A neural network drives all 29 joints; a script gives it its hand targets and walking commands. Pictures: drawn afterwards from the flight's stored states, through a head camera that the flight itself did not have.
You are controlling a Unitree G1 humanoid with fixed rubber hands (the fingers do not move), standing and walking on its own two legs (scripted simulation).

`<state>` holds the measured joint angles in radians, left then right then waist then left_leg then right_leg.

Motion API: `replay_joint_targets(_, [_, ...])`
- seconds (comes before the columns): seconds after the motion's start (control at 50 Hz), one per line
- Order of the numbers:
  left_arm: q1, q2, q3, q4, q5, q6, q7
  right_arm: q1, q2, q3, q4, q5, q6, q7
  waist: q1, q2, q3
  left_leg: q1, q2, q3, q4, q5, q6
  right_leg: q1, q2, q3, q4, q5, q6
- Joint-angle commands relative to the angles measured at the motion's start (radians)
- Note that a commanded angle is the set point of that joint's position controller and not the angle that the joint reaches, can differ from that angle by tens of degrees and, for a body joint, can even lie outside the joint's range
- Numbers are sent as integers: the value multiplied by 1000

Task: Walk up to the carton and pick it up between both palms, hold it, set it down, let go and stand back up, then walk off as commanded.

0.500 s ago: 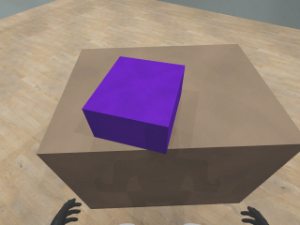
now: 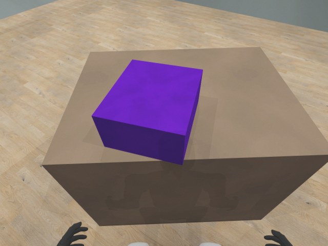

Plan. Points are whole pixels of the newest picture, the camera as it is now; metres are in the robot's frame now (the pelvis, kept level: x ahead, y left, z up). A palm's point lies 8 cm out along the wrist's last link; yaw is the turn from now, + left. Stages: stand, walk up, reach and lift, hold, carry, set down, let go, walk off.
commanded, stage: walk up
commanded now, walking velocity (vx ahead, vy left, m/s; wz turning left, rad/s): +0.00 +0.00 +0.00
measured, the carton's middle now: (154, 107) +0.52 +0.06 +0.01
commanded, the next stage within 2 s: reach and lift in 1.86 s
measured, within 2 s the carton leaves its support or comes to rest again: neither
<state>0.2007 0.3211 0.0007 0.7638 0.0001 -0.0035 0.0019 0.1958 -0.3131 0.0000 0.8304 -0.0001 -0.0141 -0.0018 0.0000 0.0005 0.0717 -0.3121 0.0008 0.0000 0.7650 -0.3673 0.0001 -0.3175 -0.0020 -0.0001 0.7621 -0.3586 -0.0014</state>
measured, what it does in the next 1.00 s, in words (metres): steps on the spot: right foot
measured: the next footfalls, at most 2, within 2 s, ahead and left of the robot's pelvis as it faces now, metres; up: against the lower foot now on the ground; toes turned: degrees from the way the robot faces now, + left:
right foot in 0.78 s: +0.15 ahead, -0.08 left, +0.00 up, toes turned +2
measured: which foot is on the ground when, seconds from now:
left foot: down 0.00-1.00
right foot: down 0.00-0.40, up 0.42-0.76, down 0.78-1.00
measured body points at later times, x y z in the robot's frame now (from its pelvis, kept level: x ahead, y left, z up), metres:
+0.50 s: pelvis +0.02 +0.06 -0.01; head +0.02 +0.07 +0.44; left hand +0.10 +0.38 -0.11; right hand +0.11 -0.26 -0.11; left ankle +0.06 +0.14 -0.71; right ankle +0.03 -0.09 -0.67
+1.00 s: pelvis +0.04 +0.03 -0.01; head +0.05 +0.01 +0.44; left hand +0.12 +0.35 -0.10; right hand +0.13 -0.28 -0.13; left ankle +0.06 +0.16 -0.70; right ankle +0.11 -0.08 -0.71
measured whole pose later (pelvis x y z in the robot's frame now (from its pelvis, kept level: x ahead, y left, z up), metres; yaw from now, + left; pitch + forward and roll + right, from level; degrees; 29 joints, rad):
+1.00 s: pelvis +0.04 +0.03 -0.01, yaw +3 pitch -5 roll +1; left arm 0.29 0.39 0.02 0.77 0.00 -0.05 0.00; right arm 0.30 -0.41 -0.03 0.84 0.00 -0.03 0.02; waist 0.00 0.02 0.10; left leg -0.36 -0.02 0.00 0.90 -0.45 0.06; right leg -0.39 -0.03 0.00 0.85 -0.37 -0.01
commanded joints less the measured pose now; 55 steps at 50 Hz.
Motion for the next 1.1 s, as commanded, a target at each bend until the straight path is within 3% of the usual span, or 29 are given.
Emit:
replay_joint_targets(0.0, [-77, 229, 70, 22, 14, -46, 2, -89, -240, -58, -28, -16, -40, -6, 4, 43, -53, -2, 97, -158, -267, 96, 71, 19, -88, 126, -249, 86, -75])
replay_joint_targets(0.1, [-78, 229, 69, 29, 13, -45, 2, -90, -241, -57, -24, -16, -40, -6, 4, 45, -52, -2, 99, -159, -271, 93, 71, 18, -88, 126, -251, 84, -74])
replay_joint_targets(0.12, [42, 319, 110, 15, 14, -68, 1, -20, -316, -99, -71, -37, -30, 16, 26, 56, -97, -60, 47, -144, -182, -122, 102, 92, -101, 168, -260, -210, -102])
replay_joint_targets(0.14, [111, 350, 123, 38, 21, -75, 6, -43, -301, -106, -80, -46, -20, 24, 53, -6, -47, -221, 8, -108, -76, -227, 92, 155, -168, 303, -337, -389, -143])
replay_joint_targets(0.16, [176, 391, 141, 48, 28, -81, 12, -49, -277, -108, -98, -52, -14, 26, 73, -112, -12, -358, -38, -15, 133, -209, 64, 221, -303, 505, -463, -512, -213])
replay_joint_targets(0.18, [184, 409, 151, 33, 32, -89, 16, -55, -283, -110, -111, -56, -10, 26, 81, -109, 43, -457, 21, -39, 255, -194, 46, 223, -411, 623, -522, -497, -279])
replay_joint_targets(0.2, [164, 411, 156, 15, 29, -94, 20, -44, -297, -114, -111, -53, -12, 30, 66, -53, 63, -466, 53, -74, 264, -157, 39, 204, -433, 627, -516, -450, -304])
replay_joint_targets(0.22, [137, 401, 155, 1, 29, -98, 21, -21, -303, -118, -106, -53, -18, 35, 49, -30, 59, -436, 67, -76, 256, -136, 37, 180, -418, 580, -486, -371, -302])
replay_joint_targets(0.26, [109, 393, 153, -16, 35, -100, 15, 11, -297, -122, -108, -52, -28, 48, 26, -72, 13, -324, 67, -54, 173, -182, 42, 128, -368, 444, -404, -182, -273])
replay_joint_targets(0.3, [70, 392, 149, -32, 35, -89, 6, 60, -290, -125, -90, -49, -33, 59, -4, -114, -23, -144, 36, -3, 35, -174, 49, 18, -310, 313, -322, -136, -234])
replay_joint_targets(0.34, [-19, 335, 124, -57, 29, -72, 3, 209, -296, -140, -30, -51, -39, 56, -93, -66, -45, 177, -15, -2, -131, -99, 71, -243, -200, 159, -150, -203, -144])
replay_joint_targets(0.36, [-39, 233, 90, -77, 26, -60, 1, 268, -342, -151, -6, -58, -48, 40, -115, 157, -3, 253, 108, -309, -367, -274, 114, -421, -60, 22, 145, -197, -70])
replay_joint_targets(0.38, [-19, 215, 76, -87, 26, -56, 9, 262, -448, -165, -29, -52, -54, 33, -100, 322, 7, 210, 307, -702, -556, -421, 172, -541, 39, -33, 364, -254, -31])
replay_joint_targets(0.4, [-11, 311, 94, -68, 28, -52, 17, 193, -480, -170, -54, -32, -49, 29, -85, 215, 28, 130, 353, -783, -589, -456, 225, -499, 7, 59, 422, -253, -37])
replay_joint_targets(0.44, [36, 324, 97, -28, 11, -44, 10, 141, -430, -150, -66, -28, -52, 12, -36, 114, 74, 96, 295, -668, -515, -273, 194, -445, -45, 80, 418, -146, -37])
replay_joint_targets(0.52, [90, 308, 102, -19, 15, -35, 1, 166, -393, -137, -75, -20, -63, 1, -26, 114, 20, 94, 247, -493, -415, 152, 179, -308, -52, 53, 328, -92, -19])
replay_joint_targets(0.66, [59, 307, 102, -40, 20, -46, 4, 196, -403, -146, -81, -16, -53, 0, -47, 132, -19, 126, 278, -497, -330, 191, 264, -257, -40, 9, 177, -164, -32])
replay_joint_targets(0.7, [95, 304, 104, -27, 19, -57, 6, 157, -398, -143, -90, -14, -47, 3, -27, 131, -31, 64, 275, -469, -294, 196, 275, -174, -29, -5, 104, -141, -42])
replay_joint_targets(0.74, [183, 269, 99, 20, 14, -67, 10, 57, -350, -119, -105, -8, -37, 2, 36, 96, -52, -94, 207, -325, -181, 248, 215, 75, -14, -23, -132, 37, -56])
replay_joint_targets(0.76, [228, 284, 104, 29, 19, -77, 16, 58, -283, -93, -110, 0, -34, 0, 60, 49, -87, -157, 140, -230, -63, 269, 142, 203, -32, 46, -251, 72, -71])
replay_joint_targets(0.78, [243, 370, 123, 21, 35, -90, 23, 76, -213, -72, -116, 10, -32, 1, 62, -182, -111, -275, 8, -99, 187, 126, 57, 238, -237, 428, -396, 20, -134])
replay_joint_targets(0.8, [168, 409, 132, 6, 24, -91, 19, 89, -256, -81, -96, -1, -20, -9, 35, -165, -58, -316, -29, -39, 237, -207, 37, 163, -373, 587, -439, -63, -237])
replay_joint_targets(0.82, [129, 413, 129, -10, 20, -90, 15, 88, -313, -98, -77, -2, -15, -12, 26, -103, -32, -289, -11, -61, 280, -245, 38, 116, -381, 595, -427, -122, -280])
replay_joint_targets(0.84, [118, 395, 121, -11, 18, -88, 16, 79, -311, -98, -74, -2, -18, -6, 22, -86, -3, -282, 1, -55, 265, -221, 35, 84, -353, 547, -417, -116, -269])
replay_joint_targets(0.9, [88, 368, 114, -16, 28, -84, 15, 120, -290, -101, -52, -9, -29, 4, 4, -157, -8, -209, 28, -33, 150, -197, 43, 24, -292, 418, -364, -33, -220])
replay_joint_targets(0.98, [27, 365, 110, -31, 22, -66, 4, 174, -290, -111, -26, -18, -39, 6, -29, -132, -11, -14, 11, 18, -13, -107, 52, -143, -247, 321, -309, -161, -195])
replay_joint_targets(1.02, [-14, 315, 91, -43, 16, -53, 1, 225, -314, -122, -8, -29, -46, 2, -60, -64, 16, 84, 17, -78, -149, -139, 82, -274, -159, 226, -194, -250, -131])
replay_joint_targets(1.06, [-16, 267, 80, -48, 13, -46, 4, 166, -398, -131, -45, -25, -54, 1, -44, 161, 59, -19, 235, -526, -434, -490, 202, -342, -9, 46, 110, -247, -46])
replay_joint_targets(1.08, [0, 299, 91, -32, 15, -47, 8, 124, -419, -133, -57, -25, -56, 1, -30, 146, 85, -76, 311, -612, -483, -459, 261, -298, 1, 16, 187, -203, -37])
